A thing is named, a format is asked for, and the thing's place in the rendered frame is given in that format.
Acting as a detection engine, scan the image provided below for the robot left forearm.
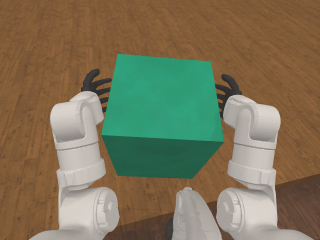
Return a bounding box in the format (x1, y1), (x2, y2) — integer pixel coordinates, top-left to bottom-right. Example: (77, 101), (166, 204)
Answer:
(50, 91), (106, 225)

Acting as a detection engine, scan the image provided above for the right robot shin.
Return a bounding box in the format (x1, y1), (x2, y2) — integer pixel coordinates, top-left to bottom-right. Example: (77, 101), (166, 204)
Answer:
(171, 187), (192, 240)

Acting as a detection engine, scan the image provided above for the robot left hand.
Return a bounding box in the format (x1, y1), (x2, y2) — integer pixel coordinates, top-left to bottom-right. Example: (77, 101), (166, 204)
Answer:
(81, 68), (112, 113)

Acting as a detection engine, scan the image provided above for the robot right forearm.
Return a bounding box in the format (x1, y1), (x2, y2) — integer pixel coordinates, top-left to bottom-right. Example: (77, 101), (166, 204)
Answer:
(223, 95), (281, 222)

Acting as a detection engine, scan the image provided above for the robot right thigh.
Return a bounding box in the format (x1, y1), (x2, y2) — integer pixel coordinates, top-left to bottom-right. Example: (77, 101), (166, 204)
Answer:
(175, 189), (222, 240)

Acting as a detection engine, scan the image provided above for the carton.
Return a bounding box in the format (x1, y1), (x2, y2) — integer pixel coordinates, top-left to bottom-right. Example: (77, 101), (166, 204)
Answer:
(101, 54), (225, 179)

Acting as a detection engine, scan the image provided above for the robot right hand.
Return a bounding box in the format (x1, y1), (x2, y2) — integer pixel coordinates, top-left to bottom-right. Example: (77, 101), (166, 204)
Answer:
(215, 74), (242, 119)

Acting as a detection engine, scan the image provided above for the left robot upper arm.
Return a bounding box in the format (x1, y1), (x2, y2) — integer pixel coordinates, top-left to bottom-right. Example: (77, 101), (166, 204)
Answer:
(29, 187), (120, 240)

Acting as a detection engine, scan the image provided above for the right robot upper arm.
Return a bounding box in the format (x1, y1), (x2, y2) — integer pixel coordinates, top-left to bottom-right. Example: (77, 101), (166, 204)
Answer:
(216, 187), (314, 240)

